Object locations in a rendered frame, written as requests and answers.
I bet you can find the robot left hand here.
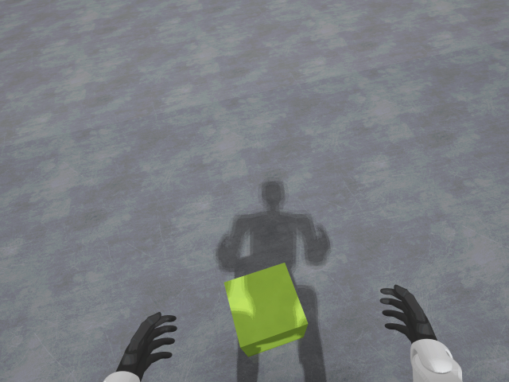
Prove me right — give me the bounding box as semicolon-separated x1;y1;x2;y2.
116;312;177;382

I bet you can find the carton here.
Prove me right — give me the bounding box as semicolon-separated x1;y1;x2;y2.
224;263;308;357

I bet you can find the robot right forearm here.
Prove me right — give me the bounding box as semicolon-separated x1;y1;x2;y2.
410;339;463;382

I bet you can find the robot right hand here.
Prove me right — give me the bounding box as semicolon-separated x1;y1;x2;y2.
380;285;437;344

